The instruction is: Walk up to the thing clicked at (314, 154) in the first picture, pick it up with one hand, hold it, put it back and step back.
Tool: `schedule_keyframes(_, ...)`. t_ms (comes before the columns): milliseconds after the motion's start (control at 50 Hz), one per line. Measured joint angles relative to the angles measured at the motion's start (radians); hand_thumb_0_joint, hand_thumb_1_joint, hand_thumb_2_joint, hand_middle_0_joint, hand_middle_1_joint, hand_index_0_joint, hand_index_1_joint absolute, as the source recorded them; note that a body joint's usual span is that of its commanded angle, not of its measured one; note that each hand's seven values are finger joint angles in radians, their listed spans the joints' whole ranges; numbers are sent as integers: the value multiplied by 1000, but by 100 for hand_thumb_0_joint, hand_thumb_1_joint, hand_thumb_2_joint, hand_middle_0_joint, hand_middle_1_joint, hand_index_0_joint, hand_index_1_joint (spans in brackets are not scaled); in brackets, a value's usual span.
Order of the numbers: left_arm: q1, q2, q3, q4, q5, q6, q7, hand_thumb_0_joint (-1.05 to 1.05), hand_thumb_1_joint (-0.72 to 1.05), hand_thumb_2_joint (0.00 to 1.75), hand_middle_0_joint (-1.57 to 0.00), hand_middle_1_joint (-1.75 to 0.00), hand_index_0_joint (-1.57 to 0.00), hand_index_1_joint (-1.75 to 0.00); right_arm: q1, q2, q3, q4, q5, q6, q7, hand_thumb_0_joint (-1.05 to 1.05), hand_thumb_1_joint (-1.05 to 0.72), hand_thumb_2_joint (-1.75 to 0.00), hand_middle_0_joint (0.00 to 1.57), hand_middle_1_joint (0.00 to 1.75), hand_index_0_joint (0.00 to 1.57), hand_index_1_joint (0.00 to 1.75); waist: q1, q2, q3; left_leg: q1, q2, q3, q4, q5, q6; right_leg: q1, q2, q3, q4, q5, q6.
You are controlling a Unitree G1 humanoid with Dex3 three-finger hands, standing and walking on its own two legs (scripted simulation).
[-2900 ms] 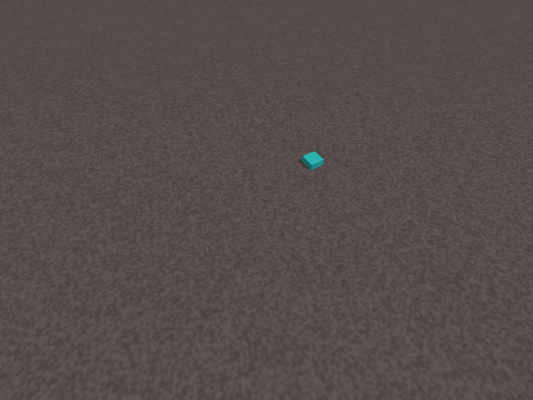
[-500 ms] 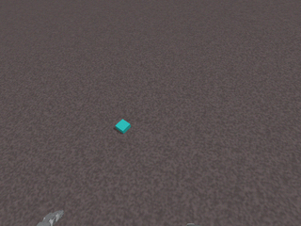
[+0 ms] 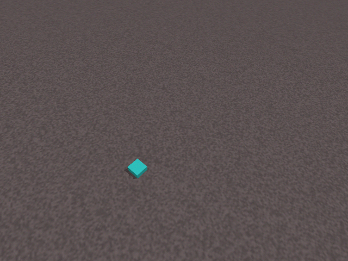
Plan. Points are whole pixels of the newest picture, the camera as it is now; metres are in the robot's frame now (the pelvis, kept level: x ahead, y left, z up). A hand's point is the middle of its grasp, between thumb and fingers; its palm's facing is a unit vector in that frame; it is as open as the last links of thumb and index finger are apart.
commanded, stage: walk up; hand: left
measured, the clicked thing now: (137, 168) +0.78 +0.21 -0.75
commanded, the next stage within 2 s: none
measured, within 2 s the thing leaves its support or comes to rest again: neither
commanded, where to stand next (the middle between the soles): +0.33 +0.00 m, yaw +1 degrees
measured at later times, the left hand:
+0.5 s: hand (89, 222) +0.25 +0.23 -0.11, palm faces +0.00 -0.92 -0.40, open 7.4 cm
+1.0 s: hand (80, 208) +0.30 +0.28 -0.16, palm faces -0.04 -0.95 -0.32, open 7.4 cm
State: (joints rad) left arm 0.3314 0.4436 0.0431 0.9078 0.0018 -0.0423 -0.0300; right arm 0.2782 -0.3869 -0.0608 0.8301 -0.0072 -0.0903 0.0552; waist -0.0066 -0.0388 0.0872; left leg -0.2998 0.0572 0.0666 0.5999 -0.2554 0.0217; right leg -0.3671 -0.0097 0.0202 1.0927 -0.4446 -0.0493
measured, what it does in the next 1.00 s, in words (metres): walks ahead: right foot, then left foot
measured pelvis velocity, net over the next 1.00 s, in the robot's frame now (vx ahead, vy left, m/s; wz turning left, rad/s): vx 0.26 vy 0.01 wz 0.01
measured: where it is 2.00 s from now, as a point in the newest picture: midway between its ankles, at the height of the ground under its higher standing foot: (170, 250)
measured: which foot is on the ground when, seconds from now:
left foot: down 0.00-0.34, up 0.36-0.74, down 0.76-1.00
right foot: up 0.00-0.30, down 0.32-0.78, up 0.80-1.00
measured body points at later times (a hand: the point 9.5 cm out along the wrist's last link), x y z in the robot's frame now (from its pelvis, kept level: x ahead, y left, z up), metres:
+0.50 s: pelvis +0.17 -0.03 +0.00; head +0.19 -0.07 +0.45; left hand +0.25 +0.28 -0.09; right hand +0.23 -0.35 -0.13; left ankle +0.15 +0.11 -0.66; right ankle +0.22 -0.14 -0.73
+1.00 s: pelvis +0.26 +0.01 +0.00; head +0.28 +0.04 +0.45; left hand +0.30 +0.33 -0.14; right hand +0.35 -0.30 -0.09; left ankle +0.32 +0.12 -0.73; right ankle +0.27 -0.14 -0.69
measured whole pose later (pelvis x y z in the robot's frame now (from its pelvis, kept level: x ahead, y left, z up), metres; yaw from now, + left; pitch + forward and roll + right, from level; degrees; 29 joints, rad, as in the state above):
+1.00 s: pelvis +0.26 +0.01 +0.00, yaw +0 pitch -3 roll -1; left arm 0.28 0.42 0.03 0.92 0.00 -0.01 -0.02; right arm 0.22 -0.36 -0.03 0.87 -0.02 -0.05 0.03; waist 0.00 -0.05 0.10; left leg -0.32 0.04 0.05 0.56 -0.20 0.03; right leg -0.39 -0.05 0.01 0.90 -0.44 -0.02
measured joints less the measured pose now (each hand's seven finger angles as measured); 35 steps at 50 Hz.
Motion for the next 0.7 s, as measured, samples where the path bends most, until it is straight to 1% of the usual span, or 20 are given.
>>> schedule_keyframes(60,-24,8,3,-15,-9,-5,-10,1,90,89,-21,-30,-20,-30,30,15,18,3,7,-1,-6,1,-91,-90,20,30,21,30,-7,-18,5,71,-17,5,-76,8,3,-86,-27,12,-19,80,8)
schedule_keyframes(100,-36,8,6,-25,-10,-4,-17,1,90,89,-21,-30,-20,-30,47,17,24,8,7,3,-8,1,-91,-90,20,30,21,30,-8,-23,8,111,-28,10,-108,2,5,-119,-48,13,-73,130,22)
schedule_keyframes(160,-49,-1,9,-27,-4,5,-27,1,90,89,-21,-30,-20,-30,69,11,23,10,6,7,-9,1,-90,-90,20,30,21,30,-11,-20,7,162,-41,21,-141,-17,7,-143,-74,0,-180,173,40)
schedule_keyframes(200,-58,-11,10,-25,1,9,-33,1,90,89,-21,-30,-20,-30,80,2,21,9,5,8,-10,1,-90,-90,21,30,21,30,-17,-9,7,188,-45,26,-148,-37,4,-141,-83,-18,-262,196,42)
schedule_keyframes(260,-75,-26,11,-27,4,7,-37,1,90,89,-21,-30,-20,-30,93,-13,16,6,4,14,-12,1,-90,-90,21,30,21,30,-26,12,11,211,-46,27,-126,-83,-11,-106,-78,-39,-387,239,31)
schedule_keyframes(320,-83,-35,12,-38,5,-13,-34,1,90,89,-21,-30,-20,-30,104,-28,13,2,8,28,-15,1,-90,-90,20,30,21,30,-30,39,10,208,-33,20,-34,-169,-27,-25,-47,-57,-510,293,18)
schedule_keyframes(340,-92,-47,16,-37,7,-23,-28,1,90,89,-21,-30,-20,-30,98,-35,11,6,10,34,-19,1,-90,-90,20,30,21,30,-29,70,18,190,-7,9,40,-202,-17,-14,-25,-71,-498,284,20)
schedule_keyframes(360,-97,-54,17,-43,9,-31,-24,1,90,89,-21,-30,-20,-30,89,-35,10,10,11,42,-22,1,-91,-90,20,30,21,30,-27,88,26,156,2,-15,141,-215,0,-10,-13,-83,-471,258,20)
schedule_keyframes(400,-101,-62,10,-56,5,-39,-19,1,90,89,-21,-30,-20,-30,75,-27,17,18,8,55,-26,1,-91,-90,20,30,21,30,-14,86,31,74,-30,-47,343,-242,14,4,-19,-84,-442,217,14)
schedule_keyframes(440,-95,-73,3,-64,-3,-41,-14,0,90,89,-21,-30,-20,-30,58,-27,24,28,8,61,-25,1,-91,-90,20,30,21,30,1,84,28,-5,-52,-57,465,-224,17,41,-27,-81,-469,210,11)
schedule_keyframes(460,-88,-79,-1,-66,-6,-42,-11,0,90,89,-21,-30,-20,-30,50,-29,24,30,11,62,-23,1,-91,-90,20,30,21,30,7,88,26,-40,-52,-64,487,-200,17,64,-27,-81,-495,215,14)
schedule_keyframes(520,-59,-84,-9,-65,-6,-45,-7,0,90,89,-21,-30,-20,-31,28,-38,18,23,11,61,-13,1,-91,-90,20,30,21,30,18,101,19,-123,-31,-91,464,-113,11,121,-17,-82,-568,230,17)
schedule_keyframes(560,-38,-81,-9,-63,-4,-45,-7,0,90,89,-21,-30,-20,-31,18,-43,10,20,7,62,-6,1,-91,-90,20,30,21,30,20,106,15,-163,-15,-110,424,-62,-1,152,-9,-86,-601,232,16)
schedule_keyframes(600,-21,-74,-6,-61,1,-42,-7,0,90,89,-21,-30,-20,-31,12,-46,3,23,2,65,0,1,-91,-90,20,30,21,30,20,106,10,-184,3,-112,352,-32,-15,176,-4,-93,-624,226,15)
schedule_keyframes(640,-9,-63,-2,-62,7,-37,-6,1,90,89,-21,-30,-21,-31,10,-45,0,31,-5,66,3,1,-91,-90,20,30,21,30,23,98,6,-185,19,-99,254,-16,-26,191,-4,-99,-626,211,18)
schedule_keyframes(700,-6,-45,-1,-63,10,-28,2,1,90,89,-21,-30,-20,-31,0,-40,0,46,-10,65,-4,1,-91,-90,20,30,21,30,33,81,11,-155,26,-77,123,34,-34,189,-8,-104,-582,167,34)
